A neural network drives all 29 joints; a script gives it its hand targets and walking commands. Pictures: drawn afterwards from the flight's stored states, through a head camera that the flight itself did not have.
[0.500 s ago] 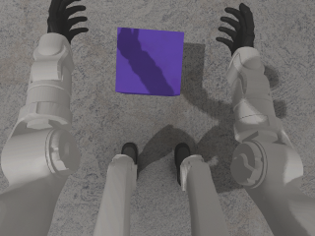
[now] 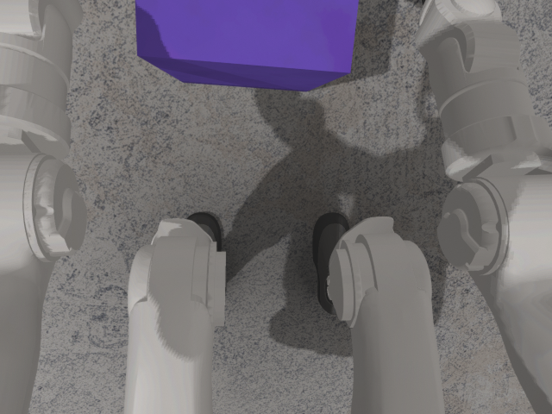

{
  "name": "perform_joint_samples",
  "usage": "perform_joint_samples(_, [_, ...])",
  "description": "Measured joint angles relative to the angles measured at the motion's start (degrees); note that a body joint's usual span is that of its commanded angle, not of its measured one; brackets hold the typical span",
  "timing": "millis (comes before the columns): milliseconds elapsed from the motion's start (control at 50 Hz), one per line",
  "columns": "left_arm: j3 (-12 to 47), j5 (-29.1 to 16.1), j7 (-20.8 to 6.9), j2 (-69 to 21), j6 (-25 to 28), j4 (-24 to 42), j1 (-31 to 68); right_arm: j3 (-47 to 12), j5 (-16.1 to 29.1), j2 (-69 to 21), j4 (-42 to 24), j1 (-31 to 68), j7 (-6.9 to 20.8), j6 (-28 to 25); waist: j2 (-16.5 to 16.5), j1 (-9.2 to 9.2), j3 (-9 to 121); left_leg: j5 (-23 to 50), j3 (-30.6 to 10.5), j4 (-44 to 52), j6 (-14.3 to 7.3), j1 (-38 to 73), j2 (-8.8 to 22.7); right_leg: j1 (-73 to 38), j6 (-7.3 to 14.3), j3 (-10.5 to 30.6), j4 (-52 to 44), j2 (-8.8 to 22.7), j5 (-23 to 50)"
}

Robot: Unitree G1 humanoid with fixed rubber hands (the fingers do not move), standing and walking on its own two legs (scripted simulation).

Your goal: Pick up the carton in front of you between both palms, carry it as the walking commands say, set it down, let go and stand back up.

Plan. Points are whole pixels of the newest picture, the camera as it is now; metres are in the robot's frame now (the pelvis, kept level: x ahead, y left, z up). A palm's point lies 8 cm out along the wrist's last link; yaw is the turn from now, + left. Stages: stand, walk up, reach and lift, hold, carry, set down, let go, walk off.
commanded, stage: reach and lift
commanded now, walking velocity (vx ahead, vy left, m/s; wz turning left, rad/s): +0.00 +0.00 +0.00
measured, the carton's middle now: out of the picture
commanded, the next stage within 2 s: none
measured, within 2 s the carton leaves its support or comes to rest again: leaves its support in 1.06 s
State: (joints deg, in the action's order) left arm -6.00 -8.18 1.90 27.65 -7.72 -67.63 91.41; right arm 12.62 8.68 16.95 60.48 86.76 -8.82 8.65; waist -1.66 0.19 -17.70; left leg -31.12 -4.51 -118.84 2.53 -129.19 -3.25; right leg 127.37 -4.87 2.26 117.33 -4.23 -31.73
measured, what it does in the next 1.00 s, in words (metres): stands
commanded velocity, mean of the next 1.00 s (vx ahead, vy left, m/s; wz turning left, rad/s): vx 0.00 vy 0.00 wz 0.00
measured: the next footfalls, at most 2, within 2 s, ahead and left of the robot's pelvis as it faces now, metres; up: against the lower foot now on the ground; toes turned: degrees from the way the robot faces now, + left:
none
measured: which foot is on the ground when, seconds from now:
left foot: down 0.00-1.00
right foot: down 0.00-1.00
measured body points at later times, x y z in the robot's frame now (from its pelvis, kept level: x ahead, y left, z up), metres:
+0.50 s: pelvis +0.01 +0.00 -0.03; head +0.39 +0.03 +0.19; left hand +0.59 +0.22 -0.21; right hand +0.59 -0.13 -0.21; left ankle +0.11 +0.13 -0.37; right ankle +0.12 -0.13 -0.37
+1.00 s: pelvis +0.01 +0.00 -0.04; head +0.39 +0.04 +0.19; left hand +0.59 +0.20 -0.21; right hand +0.59 -0.11 -0.21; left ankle +0.11 +0.13 -0.37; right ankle +0.12 -0.13 -0.37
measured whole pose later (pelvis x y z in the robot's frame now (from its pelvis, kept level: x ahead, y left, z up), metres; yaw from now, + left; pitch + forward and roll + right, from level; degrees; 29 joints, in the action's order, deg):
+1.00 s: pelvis +0.01 +0.00 -0.04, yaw +0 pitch +35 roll -2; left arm -9.4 -3.6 0.2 21.7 -13.6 -59.3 90.3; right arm 17.7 3.7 12.2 53.7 86.8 -7.8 13.0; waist -2.4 -1.7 -26.2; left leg -36.1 -2.5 -129.1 1.0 -127.6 -1.1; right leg 126.6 -5.0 3.1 127.8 -5.2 -36.0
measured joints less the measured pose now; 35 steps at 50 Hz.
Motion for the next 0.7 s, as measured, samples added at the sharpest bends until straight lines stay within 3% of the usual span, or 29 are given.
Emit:
perform_joint_samples(120, [0.6,-0.5,0.2,0.6,1.6,-2.8,2.3,-0.9,0.0,0.4,3.8,3.8,0.8,-2.0,0.4,-0.20,-6.7,-1.6,1.3,-4.5,-1.1,0.6,1.4,-0.3,-0.6,0.6,4.3,-0.4,-1.0])
perform_joint_samples(320, [3.3,-3.6,0.9,0.7,3.4,-2.7,3.4,-5.8,4.2,1.8,3.2,4.1,0.1,-3.7,-0.4,-0.95,-10.0,-4.9,1.9,-9.4,-1.5,1.6,2.5,-0.9,0.0,0.3,9.4,0.2,-4.1])
perform_joint_samples(660, [3.7,-2.1,0.4,-2.7,2.5,-3.4,5.5,-4.2,1.6,-1.6,4.0,6.2,0.6,-2.9,-0.3,-1.16,-11.1,-2.8,1.4,-7.7,-1.1,2.3,2.2,-1.9,0.4,-0.2,7.8,0.5,-2.2])
perform_joint_samples(700, [3.1,-1.1,1.2,-2.9,2.1,-3.5,6.4,-2.5,0.2,-2.2,4.0,7.0,-0.8,-2.7,-0.3,-1.21,-12.3,-2.7,1.4,-7.6,-1.1,3.0,2.1,-2.6,0.4,-0.2,7.7,0.5,-2.2])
